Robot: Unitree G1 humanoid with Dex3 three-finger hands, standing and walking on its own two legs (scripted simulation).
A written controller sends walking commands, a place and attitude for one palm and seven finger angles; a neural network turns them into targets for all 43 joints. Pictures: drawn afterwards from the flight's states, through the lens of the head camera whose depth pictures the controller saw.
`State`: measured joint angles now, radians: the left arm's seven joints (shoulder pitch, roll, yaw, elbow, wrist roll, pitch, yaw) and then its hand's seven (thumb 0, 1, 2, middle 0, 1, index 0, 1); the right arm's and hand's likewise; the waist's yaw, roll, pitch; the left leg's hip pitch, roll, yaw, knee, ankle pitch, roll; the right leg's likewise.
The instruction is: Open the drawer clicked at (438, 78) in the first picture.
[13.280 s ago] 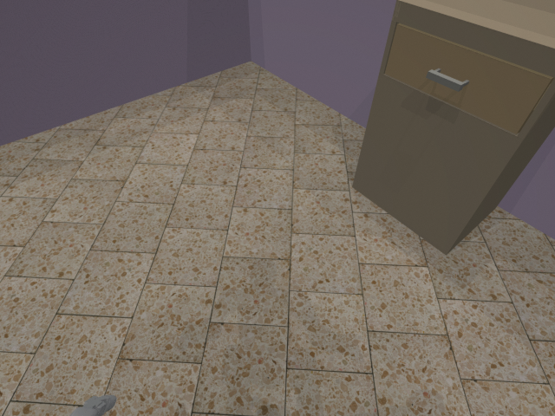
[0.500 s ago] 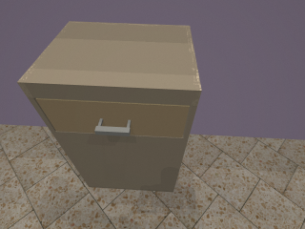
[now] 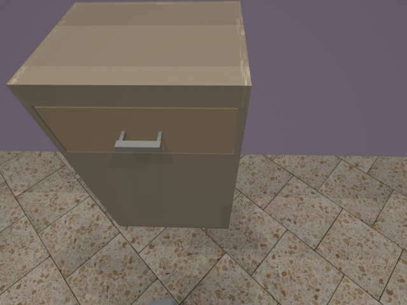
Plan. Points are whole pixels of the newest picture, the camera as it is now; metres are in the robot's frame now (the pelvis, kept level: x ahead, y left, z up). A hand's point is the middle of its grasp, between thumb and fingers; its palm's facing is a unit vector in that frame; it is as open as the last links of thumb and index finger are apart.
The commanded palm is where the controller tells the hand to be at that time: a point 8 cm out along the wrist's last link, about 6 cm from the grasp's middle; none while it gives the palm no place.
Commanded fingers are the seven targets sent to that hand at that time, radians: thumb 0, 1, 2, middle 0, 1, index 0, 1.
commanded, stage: come to a stop and stand still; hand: left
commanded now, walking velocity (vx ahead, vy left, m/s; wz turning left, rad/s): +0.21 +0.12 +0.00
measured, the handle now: (140, 140) +0.51 +0.21 -0.03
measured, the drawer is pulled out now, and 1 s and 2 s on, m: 0.00 0.00 0.00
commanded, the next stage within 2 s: look again from close up in 1.62 s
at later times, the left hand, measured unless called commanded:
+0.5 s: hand out of the picture +0.00 +0.19 -0.16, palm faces +0.03 -0.99 -0.16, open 7.4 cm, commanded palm none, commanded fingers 0.00 0.90 0.90 -0.20 -0.30 -0.20 -0.30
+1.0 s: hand out of the picture +0.04 +0.17 -0.17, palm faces +0.07 -0.98 -0.20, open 7.3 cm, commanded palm none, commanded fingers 0.00 0.90 0.90 -0.20 -0.30 -0.20 -0.30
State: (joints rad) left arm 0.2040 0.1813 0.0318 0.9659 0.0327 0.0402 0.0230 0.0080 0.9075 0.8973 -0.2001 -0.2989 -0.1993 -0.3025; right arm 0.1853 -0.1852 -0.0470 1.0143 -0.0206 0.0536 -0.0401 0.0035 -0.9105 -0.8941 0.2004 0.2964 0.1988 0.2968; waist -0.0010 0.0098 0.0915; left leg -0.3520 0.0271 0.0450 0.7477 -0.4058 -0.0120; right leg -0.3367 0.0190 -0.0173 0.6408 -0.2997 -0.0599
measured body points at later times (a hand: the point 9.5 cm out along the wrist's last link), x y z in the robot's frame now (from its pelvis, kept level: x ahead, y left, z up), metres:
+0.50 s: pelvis -0.02 +0.01 +0.02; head +0.00 +0.02 +0.47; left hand +0.00 +0.24 -0.14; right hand -0.11 -0.18 -0.13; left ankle -0.09 +0.11 -0.73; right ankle -0.01 -0.12 -0.65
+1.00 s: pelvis +0.00 -0.01 +0.00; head -0.01 +0.00 +0.45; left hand +0.04 +0.22 -0.15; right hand +0.07 -0.24 -0.14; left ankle -0.09 +0.11 -0.73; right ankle +0.01 -0.13 -0.73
